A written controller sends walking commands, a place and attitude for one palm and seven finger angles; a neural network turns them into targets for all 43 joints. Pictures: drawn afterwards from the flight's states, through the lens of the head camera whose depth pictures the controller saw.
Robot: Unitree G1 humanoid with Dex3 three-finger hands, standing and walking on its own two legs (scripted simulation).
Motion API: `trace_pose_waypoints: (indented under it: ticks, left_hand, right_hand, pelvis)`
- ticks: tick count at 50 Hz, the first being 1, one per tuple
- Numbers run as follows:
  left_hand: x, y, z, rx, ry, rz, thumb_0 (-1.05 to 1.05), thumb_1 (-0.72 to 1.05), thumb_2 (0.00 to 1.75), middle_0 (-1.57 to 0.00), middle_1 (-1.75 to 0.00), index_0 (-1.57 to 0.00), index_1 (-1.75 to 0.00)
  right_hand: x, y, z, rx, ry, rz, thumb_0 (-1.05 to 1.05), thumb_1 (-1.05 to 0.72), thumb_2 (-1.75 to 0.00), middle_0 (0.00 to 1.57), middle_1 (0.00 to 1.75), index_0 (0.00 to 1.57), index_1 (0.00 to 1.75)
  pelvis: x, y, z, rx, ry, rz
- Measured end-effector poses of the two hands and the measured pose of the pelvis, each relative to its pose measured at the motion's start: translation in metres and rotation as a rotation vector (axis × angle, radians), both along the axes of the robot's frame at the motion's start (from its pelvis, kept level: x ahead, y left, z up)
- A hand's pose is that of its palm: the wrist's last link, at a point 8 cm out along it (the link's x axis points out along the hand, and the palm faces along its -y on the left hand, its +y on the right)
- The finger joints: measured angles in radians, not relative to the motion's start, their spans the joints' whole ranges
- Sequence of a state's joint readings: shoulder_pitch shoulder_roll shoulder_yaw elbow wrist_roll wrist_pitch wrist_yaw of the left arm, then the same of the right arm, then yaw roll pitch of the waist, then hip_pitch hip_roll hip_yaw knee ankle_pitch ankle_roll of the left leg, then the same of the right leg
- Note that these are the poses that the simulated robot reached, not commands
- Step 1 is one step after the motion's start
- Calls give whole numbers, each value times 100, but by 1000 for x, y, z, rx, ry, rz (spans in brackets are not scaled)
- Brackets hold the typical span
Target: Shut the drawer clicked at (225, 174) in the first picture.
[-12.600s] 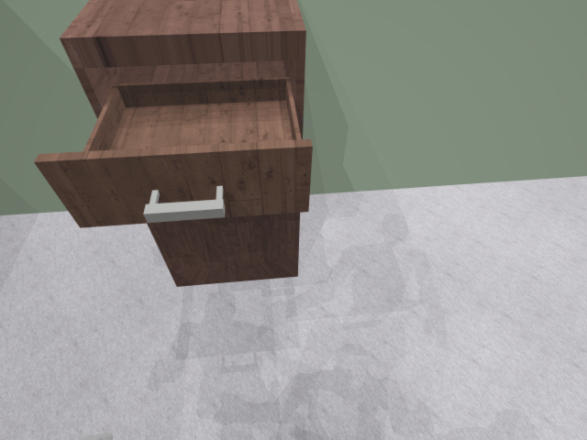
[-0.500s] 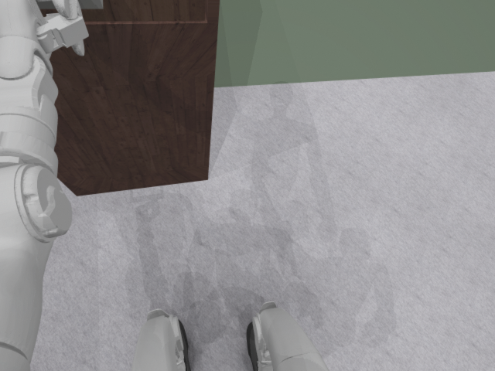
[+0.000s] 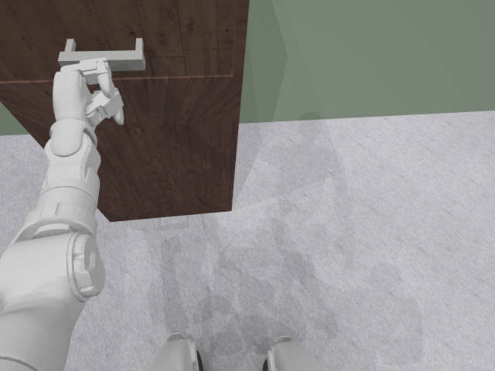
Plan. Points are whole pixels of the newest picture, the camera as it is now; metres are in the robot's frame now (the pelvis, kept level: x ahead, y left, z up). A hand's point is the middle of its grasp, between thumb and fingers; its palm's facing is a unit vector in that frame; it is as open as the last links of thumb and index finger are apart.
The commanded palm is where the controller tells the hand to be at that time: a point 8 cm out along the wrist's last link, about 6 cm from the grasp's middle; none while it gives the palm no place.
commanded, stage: draw the hand back to the body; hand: left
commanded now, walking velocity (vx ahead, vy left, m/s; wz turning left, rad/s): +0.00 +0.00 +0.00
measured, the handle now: (104, 52) +0.62 +0.19 +0.09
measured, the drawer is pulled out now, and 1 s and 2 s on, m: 0.00 0.00 0.00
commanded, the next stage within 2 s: step back with the hand held close in 1.40 s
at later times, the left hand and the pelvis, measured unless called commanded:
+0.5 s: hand (66, 154) +0.39 +0.19 +0.15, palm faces +0.06 -1.00 -0.03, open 3.3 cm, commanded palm +0.34 +0.23 +0.15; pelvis +0.02 -0.01 +0.03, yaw +2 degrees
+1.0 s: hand out of the picture +0.25 +0.21 +0.20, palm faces +0.34 -0.89 -0.31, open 3.3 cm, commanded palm +0.20 +0.25 +0.21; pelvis +0.01 -0.02 +0.06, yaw +1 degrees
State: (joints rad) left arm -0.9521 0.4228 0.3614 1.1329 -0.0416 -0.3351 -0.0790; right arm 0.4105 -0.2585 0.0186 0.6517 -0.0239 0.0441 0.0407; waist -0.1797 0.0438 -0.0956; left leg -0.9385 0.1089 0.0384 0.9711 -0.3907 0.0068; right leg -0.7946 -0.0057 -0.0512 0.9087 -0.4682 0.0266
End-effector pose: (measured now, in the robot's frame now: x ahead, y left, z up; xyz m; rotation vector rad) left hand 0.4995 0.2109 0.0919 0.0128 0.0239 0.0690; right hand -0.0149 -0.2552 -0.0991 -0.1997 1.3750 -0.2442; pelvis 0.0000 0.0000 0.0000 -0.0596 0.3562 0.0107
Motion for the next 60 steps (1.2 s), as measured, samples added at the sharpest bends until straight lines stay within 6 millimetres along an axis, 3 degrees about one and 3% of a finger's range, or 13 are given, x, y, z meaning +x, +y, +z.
trace_pose_waypoints:
  ticks: [4,8,16,27,32,41,60]
  left_hand:
    - [-1,3,3,1,-22,-1,2,90,90,-140,-160,-140,-160]
    - [-15,7,10,11,-57,-10,2,90,90,-140,-160,-139,-160]
    - [-75,18,26,10,-49,3,2,90,90,-140,-160,-139,-160]
    - [-152,30,59,15,-85,-11,2,90,90,-140,-160,-140,-160]
    - [-190,29,75,182,-72,85,2,90,90,-140,-160,-140,-160]
    - [-243,36,97,267,-79,219,2,90,90,-141,-160,-140,-160]
    - [-339,49,145,442,-156,304,2,90,90,-141,-160,-140,-160]
  right_hand:
    - [21,-8,1,-13,-32,14,1,-91,-90,20,30,21,30]
    - [41,-12,3,0,-78,7,1,-91,-90,20,30,20,30]
    - [98,-8,16,41,-238,45,1,-91,-90,20,30,20,30]
    - [182,1,45,57,-524,168,1,-91,-90,20,30,20,30]
    - [204,9,64,53,-605,190,1,-91,-90,20,30,20,30]
    - [218,21,82,54,-649,244,1,-90,-90,20,30,20,30]
    - [207,17,79,52,-659,246,2,-90,-90,20,30,21,30]
  pelvis:
    - [5,-3,1,4,-3,3]
    - [13,-5,6,12,-21,-6]
    - [26,-9,24,27,-116,2]
    - [21,-13,35,44,-234,31]
    - [16,-15,46,55,-302,16]
    - [12,-17,60,63,-389,11]
    - [16,-16,64,58,-441,4]
